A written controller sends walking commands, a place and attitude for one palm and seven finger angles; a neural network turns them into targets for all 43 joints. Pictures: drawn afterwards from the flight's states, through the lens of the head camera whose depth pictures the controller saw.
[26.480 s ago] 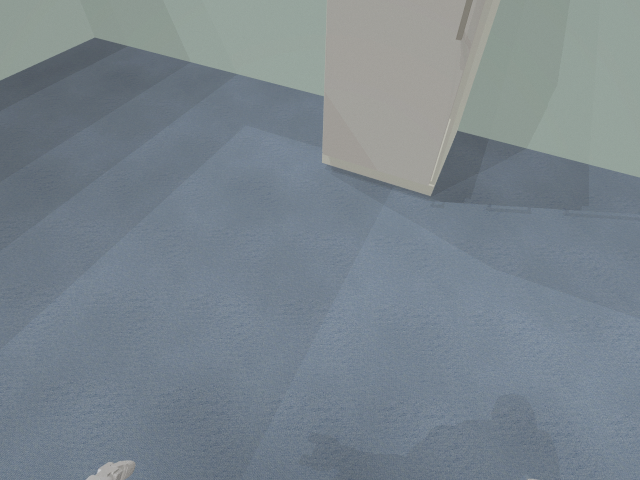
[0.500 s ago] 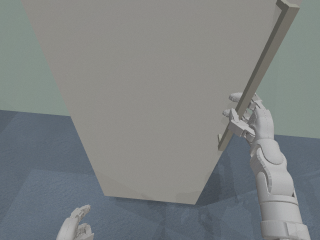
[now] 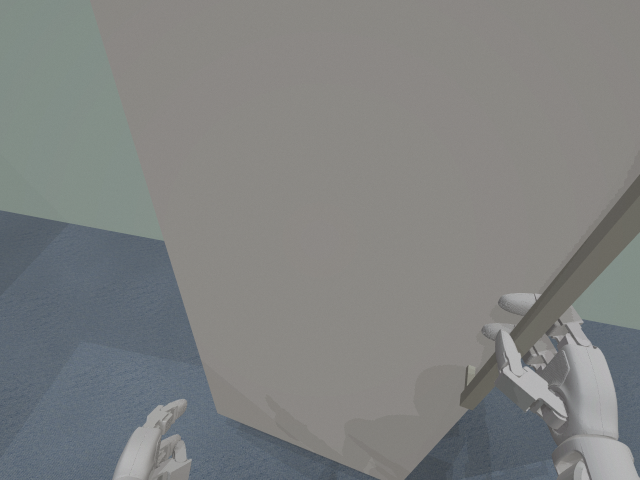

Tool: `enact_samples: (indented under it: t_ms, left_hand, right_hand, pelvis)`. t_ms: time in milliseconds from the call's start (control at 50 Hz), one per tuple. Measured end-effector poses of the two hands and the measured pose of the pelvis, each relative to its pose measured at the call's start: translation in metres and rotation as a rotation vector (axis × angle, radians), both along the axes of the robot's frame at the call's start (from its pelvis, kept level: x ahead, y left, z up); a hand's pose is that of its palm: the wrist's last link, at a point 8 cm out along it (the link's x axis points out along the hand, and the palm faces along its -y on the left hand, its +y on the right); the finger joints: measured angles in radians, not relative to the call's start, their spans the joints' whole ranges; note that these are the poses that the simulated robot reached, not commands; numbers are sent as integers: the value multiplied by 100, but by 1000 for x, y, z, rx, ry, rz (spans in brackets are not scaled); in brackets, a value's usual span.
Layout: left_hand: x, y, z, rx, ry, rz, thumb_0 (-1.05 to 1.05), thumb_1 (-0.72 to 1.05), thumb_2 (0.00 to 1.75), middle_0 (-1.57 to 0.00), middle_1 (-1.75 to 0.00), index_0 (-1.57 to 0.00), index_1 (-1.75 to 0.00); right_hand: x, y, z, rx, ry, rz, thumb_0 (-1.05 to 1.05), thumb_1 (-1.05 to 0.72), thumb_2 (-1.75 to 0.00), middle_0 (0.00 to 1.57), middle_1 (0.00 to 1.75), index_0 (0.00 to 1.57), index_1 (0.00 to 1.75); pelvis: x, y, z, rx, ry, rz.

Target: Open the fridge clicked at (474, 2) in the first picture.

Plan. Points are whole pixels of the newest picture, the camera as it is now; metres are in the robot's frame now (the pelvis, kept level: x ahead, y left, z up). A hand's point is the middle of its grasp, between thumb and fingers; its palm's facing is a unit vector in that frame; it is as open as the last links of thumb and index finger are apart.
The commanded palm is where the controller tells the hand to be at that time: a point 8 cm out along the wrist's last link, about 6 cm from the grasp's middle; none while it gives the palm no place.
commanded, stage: walk backward, drawing the door open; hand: right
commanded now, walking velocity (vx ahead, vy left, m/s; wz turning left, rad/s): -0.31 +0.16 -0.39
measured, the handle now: (537, 304) +0.27 -0.20 +0.16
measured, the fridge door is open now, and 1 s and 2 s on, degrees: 9 41 64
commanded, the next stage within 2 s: stop walking and hold the door back in 1.42 s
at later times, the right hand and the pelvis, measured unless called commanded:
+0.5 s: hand (477, 435) +0.16 -0.13 +0.11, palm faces +0.45 +0.83 -0.32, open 6.2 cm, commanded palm +0.10 -0.16 +0.12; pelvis -0.02 +0.08 -0.03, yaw -16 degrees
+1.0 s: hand out of the picture +0.03 +0.01 +0.11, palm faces +0.74 +0.61 -0.28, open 6.3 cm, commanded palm -0.03 +0.00 +0.12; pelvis -0.07 +0.31 -0.03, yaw -37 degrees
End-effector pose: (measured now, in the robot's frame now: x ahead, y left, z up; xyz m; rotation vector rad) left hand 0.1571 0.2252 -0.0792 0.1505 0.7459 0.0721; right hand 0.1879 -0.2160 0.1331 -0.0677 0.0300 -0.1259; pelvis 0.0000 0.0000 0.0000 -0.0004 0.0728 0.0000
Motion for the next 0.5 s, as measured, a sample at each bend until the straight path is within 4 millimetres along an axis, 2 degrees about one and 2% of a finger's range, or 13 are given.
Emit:
enact_samples:
  t_ms: [60,160,240,300,360,420,500]
  left_hand:
    - [15,-1,-1,39,-2,-36,1,90,90,-20,-30,-20,-30]
    - [34,-8,2,73,-8,-79,1,90,90,-20,-30,-20,-30]
    - [39,-17,6,28,-31,-103,1,90,90,-20,-30,-20,-30]
    - [35,-21,2,-33,-32,-125,1,90,90,-20,-30,-20,-30]
    - [30,-20,-11,-83,-25,-147,1,90,90,-20,-30,-20,-30]
    - [32,-12,-36,-102,-26,-182,1,90,90,-20,-30,-20,-30]
    - [36,6,-63,-79,15,-238,1,90,90,-20,-30,-20,-30]
  right_hand:
    - [-8,3,-1,-115,-19,9,0,-69,-81,31,130,29,135]
    - [-23,10,-2,-144,-25,-9,-2,-66,-80,38,135,37,137]
    - [-31,17,1,-163,17,-47,-2,-67,-80,41,138,40,138]
    - [-37,23,3,-195,45,-109,-3,-66,-80,43,139,39,139]
    - [-44,30,3,-228,44,-171,-4,-66,-81,44,139,35,139]
    - [-53,37,0,-279,-9,-238,-6,-64,-81,45,140,32,139]
    - [-71,52,-7,-293,-62,-337,-7,-65,-81,45,140,29,139]
  pelvis:
    - [1,0,-2,-3,-2,-28]
    - [-3,-3,1,-7,-9,-76]
    - [-7,2,9,-17,-26,-92]
    - [-10,13,11,-33,-49,-111]
    - [-9,30,3,-67,-78,-140]
    - [-3,50,-20,-94,-98,-203]
    - [-16,78,-35,-63,-108,-271]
